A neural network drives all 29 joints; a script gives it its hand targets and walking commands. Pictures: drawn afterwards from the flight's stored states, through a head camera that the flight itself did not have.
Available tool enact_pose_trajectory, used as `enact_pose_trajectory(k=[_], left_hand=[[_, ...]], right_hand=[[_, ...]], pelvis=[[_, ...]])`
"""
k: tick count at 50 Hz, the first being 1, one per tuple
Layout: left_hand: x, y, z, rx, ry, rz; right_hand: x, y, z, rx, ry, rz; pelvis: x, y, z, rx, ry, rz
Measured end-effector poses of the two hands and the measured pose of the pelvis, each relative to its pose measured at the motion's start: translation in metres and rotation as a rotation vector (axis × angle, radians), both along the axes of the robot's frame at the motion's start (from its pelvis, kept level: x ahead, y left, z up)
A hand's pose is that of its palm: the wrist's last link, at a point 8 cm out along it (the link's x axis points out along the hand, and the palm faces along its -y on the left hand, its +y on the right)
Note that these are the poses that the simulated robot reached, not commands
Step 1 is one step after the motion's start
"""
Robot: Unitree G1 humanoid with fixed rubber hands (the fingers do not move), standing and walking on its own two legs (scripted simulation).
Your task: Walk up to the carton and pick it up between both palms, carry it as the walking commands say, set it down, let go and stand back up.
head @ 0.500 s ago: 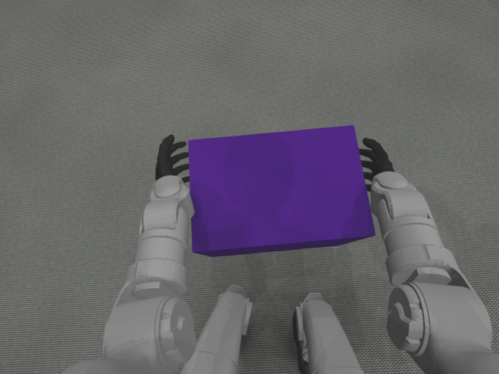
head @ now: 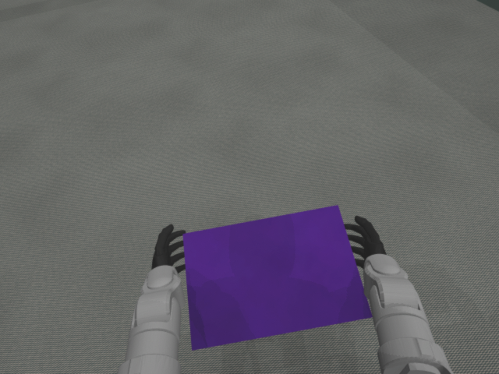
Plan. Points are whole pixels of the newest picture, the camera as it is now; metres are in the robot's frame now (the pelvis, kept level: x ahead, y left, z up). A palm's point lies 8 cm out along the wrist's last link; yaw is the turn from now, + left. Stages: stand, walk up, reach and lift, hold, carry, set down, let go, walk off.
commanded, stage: reach and lift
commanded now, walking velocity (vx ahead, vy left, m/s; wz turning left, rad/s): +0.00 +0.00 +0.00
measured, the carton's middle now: (271, 279) +0.30 +0.02 -0.12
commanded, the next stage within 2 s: none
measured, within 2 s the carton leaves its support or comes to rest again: neither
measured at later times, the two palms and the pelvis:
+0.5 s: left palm (141, 272) +0.24 +0.21 +0.05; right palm (391, 263) +0.28 -0.15 +0.04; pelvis -0.02 +0.01 +0.02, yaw -1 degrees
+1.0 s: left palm (148, 256) +0.26 +0.20 +0.06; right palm (404, 261) +0.28 -0.16 +0.06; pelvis -0.02 +0.00 +0.02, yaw +1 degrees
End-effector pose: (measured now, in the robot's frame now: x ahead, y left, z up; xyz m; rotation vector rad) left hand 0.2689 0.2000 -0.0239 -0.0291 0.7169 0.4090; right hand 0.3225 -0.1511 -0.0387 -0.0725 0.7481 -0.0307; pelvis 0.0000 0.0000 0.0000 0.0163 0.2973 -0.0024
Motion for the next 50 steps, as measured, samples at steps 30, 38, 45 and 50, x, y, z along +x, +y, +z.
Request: enact_pose_trajectory(k=[30,38,45,50], left_hand=[[-0.027,0.001,0.080,0.007,-0.059,-0.080],[-0.020,-0.005,0.089,0.012,-0.050,-0.095],[-0.016,-0.003,0.086,0.008,-0.045,-0.098],[-0.011,-0.004,0.087,0.013,-0.050,-0.108]], right_hand=[[-0.045,-0.006,0.092,-0.002,-0.075,-0.020],[-0.043,-0.011,0.101,-0.017,-0.073,-0.044],[-0.039,-0.011,0.099,0.003,-0.064,-0.030],[-0.041,-0.012,0.097,-0.002,-0.072,-0.049]], pelvis=[[-0.031,0.010,0.014,-0.011,-0.351,-0.014],[-0.038,0.006,0.013,-0.011,-0.364,-0.018],[-0.031,0.001,0.015,-0.010,-0.356,0.003],[-0.023,0.001,0.017,-0.010,-0.351,0.018]])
